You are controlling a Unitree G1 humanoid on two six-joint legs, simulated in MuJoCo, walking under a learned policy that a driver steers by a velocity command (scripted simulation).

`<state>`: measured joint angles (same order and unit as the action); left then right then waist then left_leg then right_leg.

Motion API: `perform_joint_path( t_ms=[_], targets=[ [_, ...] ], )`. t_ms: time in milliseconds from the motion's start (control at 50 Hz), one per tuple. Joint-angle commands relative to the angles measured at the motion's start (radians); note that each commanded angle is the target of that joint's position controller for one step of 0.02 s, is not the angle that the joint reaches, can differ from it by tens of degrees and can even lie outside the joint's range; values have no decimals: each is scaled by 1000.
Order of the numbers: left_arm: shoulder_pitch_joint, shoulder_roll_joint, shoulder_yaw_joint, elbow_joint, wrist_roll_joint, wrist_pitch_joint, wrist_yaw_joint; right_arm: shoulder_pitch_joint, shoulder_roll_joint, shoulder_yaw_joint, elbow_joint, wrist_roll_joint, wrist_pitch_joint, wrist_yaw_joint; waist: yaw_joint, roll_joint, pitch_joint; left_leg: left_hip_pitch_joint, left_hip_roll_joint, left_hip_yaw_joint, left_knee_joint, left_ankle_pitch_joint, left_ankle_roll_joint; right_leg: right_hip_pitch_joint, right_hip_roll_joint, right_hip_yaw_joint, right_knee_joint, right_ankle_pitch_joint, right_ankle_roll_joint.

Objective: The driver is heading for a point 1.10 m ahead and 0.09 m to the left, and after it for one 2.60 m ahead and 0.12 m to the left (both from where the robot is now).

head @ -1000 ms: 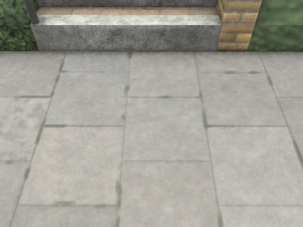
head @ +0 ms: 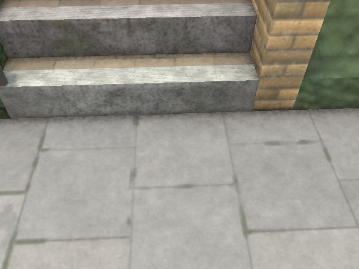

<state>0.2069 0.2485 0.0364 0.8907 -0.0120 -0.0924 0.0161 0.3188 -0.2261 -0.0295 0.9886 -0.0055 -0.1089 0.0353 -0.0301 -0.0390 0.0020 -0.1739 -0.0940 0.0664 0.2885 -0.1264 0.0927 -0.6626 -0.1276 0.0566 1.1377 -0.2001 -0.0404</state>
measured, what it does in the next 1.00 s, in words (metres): walks ahead: right foot, then left foot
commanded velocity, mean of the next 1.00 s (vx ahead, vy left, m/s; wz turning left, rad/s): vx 0.50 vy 0.00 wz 0.00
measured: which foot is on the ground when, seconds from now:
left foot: down 0.00-0.32, up 0.34-0.84, down 0.86-1.00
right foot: up 0.00-0.28, down 0.30-0.88, up 0.90-1.00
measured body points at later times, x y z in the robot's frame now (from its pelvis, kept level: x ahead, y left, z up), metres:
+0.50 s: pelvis +0.28 -0.08 +0.00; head +0.29 -0.10 +0.45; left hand +0.33 +0.18 -0.12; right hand +0.37 -0.35 -0.14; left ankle +0.29 +0.08 -0.66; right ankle +0.29 -0.16 -0.74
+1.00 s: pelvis +0.55 -0.01 -0.01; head +0.58 +0.00 +0.44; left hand +0.59 +0.25 -0.15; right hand +0.66 -0.28 -0.13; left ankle +0.61 +0.07 -0.74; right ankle +0.47 -0.16 -0.65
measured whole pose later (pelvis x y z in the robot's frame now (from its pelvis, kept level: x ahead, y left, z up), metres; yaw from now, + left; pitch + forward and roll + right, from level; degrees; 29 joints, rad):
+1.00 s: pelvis +0.55 -0.01 -0.01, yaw +1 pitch +2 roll +0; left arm 0.29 0.26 0.05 0.96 -0.02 -0.10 0.00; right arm 0.18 -0.24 -0.05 0.90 0.00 -0.10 0.03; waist 0.00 -0.03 0.02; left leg -0.33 -0.04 0.06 0.45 -0.15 0.07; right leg -0.44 -0.06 0.02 1.19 -0.35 -0.04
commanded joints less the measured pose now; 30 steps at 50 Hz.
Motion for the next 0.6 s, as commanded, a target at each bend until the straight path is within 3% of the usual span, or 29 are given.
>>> perform_joint_path(
  t_ms=[20, 100, 200, 240, 260, 280, 300, 320, 340, 360, 380, 400, 440, 480, 520, 600],
  targets=[
    [34, 46, 14, -42, 13, 3, 7, -41, -132, -21, -55, 1, -18, -20, 47, 74, 54, -107, 280, -207, -205, 71, 171, -19, -42, 2, -142, 162, 27],
    [-129, 29, 6, -84, 3, -8, -6, 41, -160, -26, -38, 17, -5, -35, -13, 76, 54, -18, 264, -159, -188, 85, 126, 14, 4, -38, -432, 307, 35],
    [-250, 44, 3, -134, -10, -17, -36, 114, -170, -32, -4, 27, 17, -37, -48, 91, 81, 146, 328, -180, -115, 60, 112, 9, 33, -43, -582, 216, 16],
    [-225, 66, 10, -139, -10, -27, -46, 104, -182, -38, -3, 27, 27, -40, -21, 105, 66, 189, 352, -194, -59, 114, 96, 68, 50, -52, -623, 135, -13],
    [-169, 85, 20, -128, -9, -31, -48, 84, -189, -39, -7, 26, 33, -40, 17, 115, 36, 190, 344, -183, 5, 234, 83, 159, 75, -74, -644, 107, -30],
    [-37, 121, 42, -88, -8, -33, -45, 66, -176, -34, -13, 22, 38, -40, 84, 106, -39, 170, 295, -142, 161, 397, 59, 331, 109, -100, -666, 101, -55],
    [168, 195, 69, -38, -1, -35, -37, 56, -136, -16, -35, 7, 38, -39, 161, 48, -187, 20, 234, -84, 439, 351, 23, 630, 10, 9, -638, 125, -113],
    [296, 311, 98, -12, 14, -26, -35, 160, -18, 20, -53, 3, 15, -30, 141, -206, -329, -407, 61, -14, 846, -49, -57, 1033, -238, 448, -701, 19, -272],
    [310, 227, 75, -7, 12, -25, -39, 160, -62, 13, -36, 21, -13, -24, 149, -218, -391, -550, 47, -170, 1007, -420, -47, 1071, -284, 691, -834, -67, -305],
    [214, 166, 54, -24, 7, -27, -39, 65, -157, -12, -63, 48, -27, -20, 129, -147, -235, -634, 112, -183, 1062, -360, -24, 944, -251, 546, -841, -69, -246],
    [114, 128, 40, -49, 5, -25, -39, -1, -163, -15, -80, 48, -28, -24, 99, -74, -152, -610, 169, -154, 1029, -259, -18, 796, -209, 396, -860, 5, -211],
    [47, 96, 30, -59, 8, -23, -44, -34, -149, -19, -85, 34, -21, -31, 71, -20, -85, -570, 202, -138, 962, -189, -24, 663, -164, 297, -899, 74, -193],
    [18, 65, 20, -49, 17, -27, -53, -5, -109, -23, -77, 22, 8, -37, 20, -45, -41, -461, 235, -134, 874, -113, -34, 523, -102, 179, -963, 145, -170],
    [57, 87, 27, -23, 17, -32, -50, 4, -85, -23, -77, 19, 26, -40, 4, -34, -20, -463, 237, -120, 832, -69, -49, 493, -87, 117, -990, 250, -186],
    [94, 111, 34, -3, 18, -31, -39, -64, -90, -28, -103, 13, 30, -43, 13, -15, 5, -532, 241, -120, 741, 10, -63, 515, -89, 85, -1004, 316, -191],
    [146, 119, 33, 21, 11, -18, -19, -214, -70, -25, -150, 12, 23, -34, 50, -22, 32, -547, 224, -100, 493, 190, -73, 546, -65, 22, -1023, 297, -164]
  ],
)
Keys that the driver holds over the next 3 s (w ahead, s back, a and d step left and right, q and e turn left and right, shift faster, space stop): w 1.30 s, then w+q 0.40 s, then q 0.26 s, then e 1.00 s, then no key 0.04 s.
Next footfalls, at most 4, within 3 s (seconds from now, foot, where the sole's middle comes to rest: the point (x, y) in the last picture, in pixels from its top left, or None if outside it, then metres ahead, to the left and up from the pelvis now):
0.30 right None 0.34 -0.17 -0.78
0.86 left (163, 236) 0.65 0.07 -0.78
1.40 right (215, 174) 0.94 -0.16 -0.78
1.88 left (153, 146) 1.11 0.12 -0.78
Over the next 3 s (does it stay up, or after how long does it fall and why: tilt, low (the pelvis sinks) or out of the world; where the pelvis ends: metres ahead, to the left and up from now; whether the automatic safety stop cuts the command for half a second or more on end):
stays up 1.00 0.05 0.00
